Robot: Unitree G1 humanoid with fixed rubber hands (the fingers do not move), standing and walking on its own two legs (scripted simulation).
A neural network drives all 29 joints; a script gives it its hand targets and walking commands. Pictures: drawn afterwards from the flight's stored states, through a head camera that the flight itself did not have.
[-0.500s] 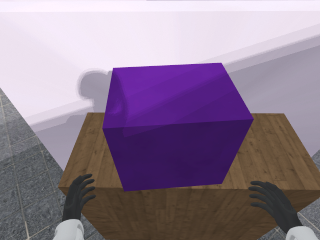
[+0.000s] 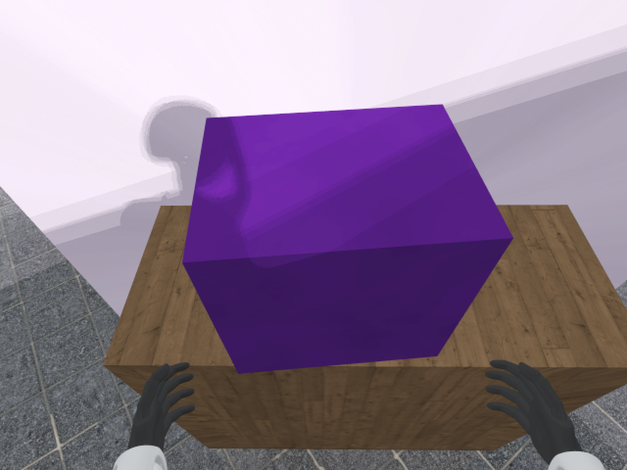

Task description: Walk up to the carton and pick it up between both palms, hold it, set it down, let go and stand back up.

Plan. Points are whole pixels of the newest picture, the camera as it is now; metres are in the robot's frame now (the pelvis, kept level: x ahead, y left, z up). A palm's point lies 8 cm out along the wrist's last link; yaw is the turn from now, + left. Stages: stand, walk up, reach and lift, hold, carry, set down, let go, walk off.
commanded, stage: set down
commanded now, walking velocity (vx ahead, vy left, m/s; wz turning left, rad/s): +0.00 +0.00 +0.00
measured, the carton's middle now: (333, 248) +0.40 +0.01 +0.05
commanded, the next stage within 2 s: let go in 0.68 s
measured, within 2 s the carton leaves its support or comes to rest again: neither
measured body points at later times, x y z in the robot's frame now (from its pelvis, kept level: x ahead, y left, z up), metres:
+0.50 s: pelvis +0.00 +0.00 +0.00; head +0.04 +0.00 +0.45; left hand +0.16 +0.23 -0.08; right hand +0.17 -0.25 -0.07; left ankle +0.01 +0.12 -0.75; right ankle -0.02 -0.08 -0.75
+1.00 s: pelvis +0.01 +0.00 +0.00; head +0.05 +0.00 +0.45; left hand +0.16 +0.23 -0.10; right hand +0.17 -0.25 -0.09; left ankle +0.01 +0.12 -0.75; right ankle -0.02 -0.08 -0.75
